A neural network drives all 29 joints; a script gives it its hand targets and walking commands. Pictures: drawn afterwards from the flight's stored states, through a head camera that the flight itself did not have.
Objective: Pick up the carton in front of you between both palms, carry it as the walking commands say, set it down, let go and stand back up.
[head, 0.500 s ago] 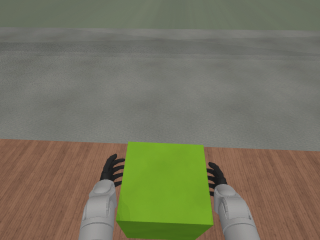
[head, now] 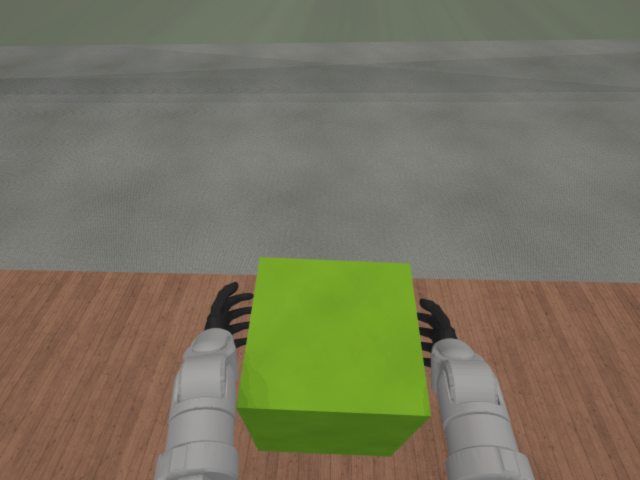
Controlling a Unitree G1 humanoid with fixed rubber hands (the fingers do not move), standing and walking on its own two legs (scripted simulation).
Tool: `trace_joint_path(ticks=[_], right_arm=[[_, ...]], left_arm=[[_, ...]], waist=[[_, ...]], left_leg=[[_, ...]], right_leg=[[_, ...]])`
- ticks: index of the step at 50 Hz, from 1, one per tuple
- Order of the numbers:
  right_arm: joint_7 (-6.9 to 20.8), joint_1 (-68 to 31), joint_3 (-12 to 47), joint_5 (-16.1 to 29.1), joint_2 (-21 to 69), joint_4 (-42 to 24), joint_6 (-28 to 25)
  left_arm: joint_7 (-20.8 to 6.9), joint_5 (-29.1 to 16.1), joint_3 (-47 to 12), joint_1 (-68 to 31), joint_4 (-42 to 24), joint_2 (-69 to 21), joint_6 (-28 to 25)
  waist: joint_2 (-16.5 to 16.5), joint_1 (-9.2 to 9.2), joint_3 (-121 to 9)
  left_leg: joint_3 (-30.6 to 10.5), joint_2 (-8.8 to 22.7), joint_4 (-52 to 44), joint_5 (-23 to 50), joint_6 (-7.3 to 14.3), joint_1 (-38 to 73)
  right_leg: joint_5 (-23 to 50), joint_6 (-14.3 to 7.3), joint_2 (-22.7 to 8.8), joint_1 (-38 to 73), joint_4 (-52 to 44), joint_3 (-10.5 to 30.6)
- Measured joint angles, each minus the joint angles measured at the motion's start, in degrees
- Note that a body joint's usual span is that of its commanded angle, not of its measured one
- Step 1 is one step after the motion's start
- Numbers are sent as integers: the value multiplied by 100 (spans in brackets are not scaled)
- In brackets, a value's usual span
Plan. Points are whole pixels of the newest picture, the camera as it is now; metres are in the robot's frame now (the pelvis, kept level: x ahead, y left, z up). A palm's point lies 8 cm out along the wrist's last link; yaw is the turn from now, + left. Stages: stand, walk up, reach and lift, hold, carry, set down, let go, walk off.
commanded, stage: reach and lift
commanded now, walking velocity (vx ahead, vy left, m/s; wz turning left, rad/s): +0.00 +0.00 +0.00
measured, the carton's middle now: (329, 363) +0.31 +0.00 -0.05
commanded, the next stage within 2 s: hold in 0.46 s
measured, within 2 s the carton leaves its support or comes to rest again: neither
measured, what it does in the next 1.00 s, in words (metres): stands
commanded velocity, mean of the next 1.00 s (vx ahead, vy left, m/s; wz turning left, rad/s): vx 0.00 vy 0.00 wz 0.00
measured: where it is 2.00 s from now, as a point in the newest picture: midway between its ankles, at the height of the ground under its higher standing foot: outside the picture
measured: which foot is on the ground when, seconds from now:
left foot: down 0.00-1.00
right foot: down 0.00-1.00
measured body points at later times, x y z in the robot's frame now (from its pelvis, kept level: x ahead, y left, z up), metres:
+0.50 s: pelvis +0.02 +0.00 +0.01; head -0.01 -0.01 +0.45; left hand +0.32 +0.15 +0.04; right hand +0.31 -0.15 +0.02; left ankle +0.02 +0.13 -0.74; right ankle +0.02 -0.14 -0.74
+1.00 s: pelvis +0.00 +0.00 +0.00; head -0.05 -0.01 +0.45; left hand +0.32 +0.14 +0.06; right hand +0.30 -0.16 +0.04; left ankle +0.02 +0.13 -0.74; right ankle +0.02 -0.14 -0.74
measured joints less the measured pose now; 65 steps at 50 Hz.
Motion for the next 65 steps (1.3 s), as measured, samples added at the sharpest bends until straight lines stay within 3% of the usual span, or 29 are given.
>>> trace_joint_path(ticks=[6,10,15,26,34,39,48,65], right_arm=[[-74,165,189,105,-13,-366,135],[-112,144,241,13,12,-244,234],[-57,319,394,120,-29,-331,265],[-83,561,609,217,-74,-756,487],[-139,496,597,323,-69,-993,623],[2,-31,164,61,13,-513,653],[121,-243,-57,-135,32,-269,677],[3,6,188,-27,51,-632,693]], left_arm=[[-23,-59,-194,175,-203,57,32],[-60,13,-110,213,-95,65,118],[-21,-72,-361,483,-419,140,315],[32,-222,-622,717,-806,191,547],[79,-283,-628,578,-1109,164,824],[19,-14,-220,106,-617,37,794],[24,90,-23,-101,-361,-33,809],[-17,-27,-160,79,-599,25,779]], waist=[[31,27,-160],[-6,50,-258],[-36,58,-231],[-56,-31,-194],[-76,53,-61],[-36,79,-34],[-43,-29,28],[-14,49,28]], left_leg=[[35,37,-200,16,3,159],[28,63,-301,8,-5,281],[0,91,-461,48,-19,439],[-7,83,-560,86,-6,593],[34,85,-527,136,-5,667],[43,57,-294,70,-2,592],[44,39,-229,57,-3,607],[47,104,-505,130,-29,669]], right_leg=[[13,-14,5,129,-158,22],[-4,-42,13,243,-240,3],[42,-64,13,424,-426,-33],[77,-63,-13,594,-541,-56],[137,-48,-7,665,-518,-28],[65,-43,-5,589,-279,-40],[21,-36,-21,595,-175,-71],[87,-78,-4,649,-425,-109]])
